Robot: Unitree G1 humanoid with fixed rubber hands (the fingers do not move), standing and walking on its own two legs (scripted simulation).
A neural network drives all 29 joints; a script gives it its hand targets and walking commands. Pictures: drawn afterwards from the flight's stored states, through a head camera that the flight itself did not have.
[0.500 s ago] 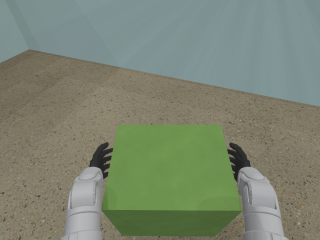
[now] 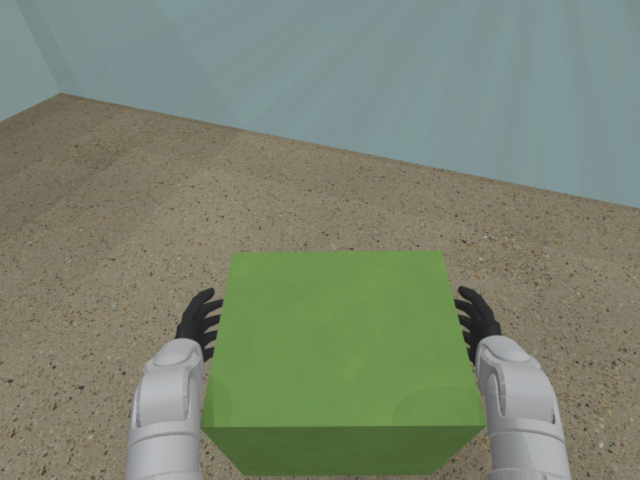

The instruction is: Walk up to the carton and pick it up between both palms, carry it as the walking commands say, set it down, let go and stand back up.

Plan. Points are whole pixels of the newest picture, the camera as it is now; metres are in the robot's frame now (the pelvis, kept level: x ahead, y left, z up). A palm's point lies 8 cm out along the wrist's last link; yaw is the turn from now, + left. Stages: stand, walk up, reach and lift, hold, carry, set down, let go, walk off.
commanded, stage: reach and lift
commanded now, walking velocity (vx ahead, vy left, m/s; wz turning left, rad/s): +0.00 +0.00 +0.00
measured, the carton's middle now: (336, 369) +0.28 +0.00 -0.03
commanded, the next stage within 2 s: hold in 0.16 s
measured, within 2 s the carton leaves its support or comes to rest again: neither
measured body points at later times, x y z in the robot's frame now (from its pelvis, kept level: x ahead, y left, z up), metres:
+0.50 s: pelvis +0.00 +0.00 +0.00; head -0.02 +0.00 +0.45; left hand +0.29 +0.19 +0.03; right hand +0.29 -0.19 +0.03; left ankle +0.00 +0.13 -0.75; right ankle +0.00 -0.13 -0.75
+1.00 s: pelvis -0.01 +0.00 +0.00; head -0.03 +0.00 +0.45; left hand +0.29 +0.19 +0.03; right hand +0.28 -0.18 +0.03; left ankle +0.00 +0.13 -0.75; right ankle +0.00 -0.13 -0.75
